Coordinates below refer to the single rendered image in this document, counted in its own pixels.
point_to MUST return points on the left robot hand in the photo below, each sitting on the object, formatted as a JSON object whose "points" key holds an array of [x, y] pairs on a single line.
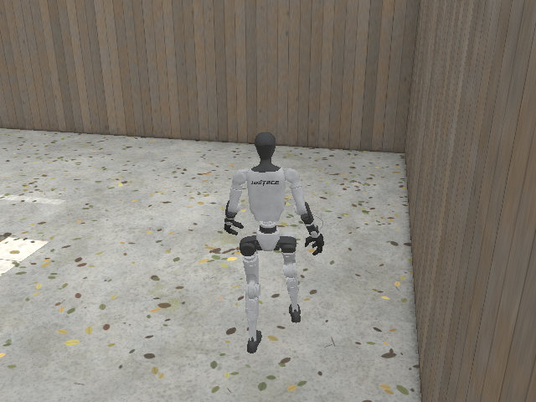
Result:
{"points": [[231, 231]]}

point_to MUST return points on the robot right foot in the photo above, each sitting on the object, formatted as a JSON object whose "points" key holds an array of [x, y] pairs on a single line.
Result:
{"points": [[295, 316]]}

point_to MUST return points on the robot right forearm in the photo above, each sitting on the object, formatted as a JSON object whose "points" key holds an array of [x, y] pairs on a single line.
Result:
{"points": [[310, 223]]}

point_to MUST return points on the right robot thigh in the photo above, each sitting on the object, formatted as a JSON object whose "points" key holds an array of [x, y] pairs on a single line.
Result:
{"points": [[288, 250]]}

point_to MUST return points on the right robot hand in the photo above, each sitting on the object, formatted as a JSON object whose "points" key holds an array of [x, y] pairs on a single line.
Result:
{"points": [[319, 243]]}

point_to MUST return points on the robot right upper arm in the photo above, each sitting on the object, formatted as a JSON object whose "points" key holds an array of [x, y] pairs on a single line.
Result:
{"points": [[292, 176]]}

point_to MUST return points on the robot left forearm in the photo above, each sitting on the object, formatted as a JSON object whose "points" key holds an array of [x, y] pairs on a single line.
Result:
{"points": [[229, 216]]}

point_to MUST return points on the robot left upper arm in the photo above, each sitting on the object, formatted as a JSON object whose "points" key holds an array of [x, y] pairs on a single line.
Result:
{"points": [[239, 178]]}

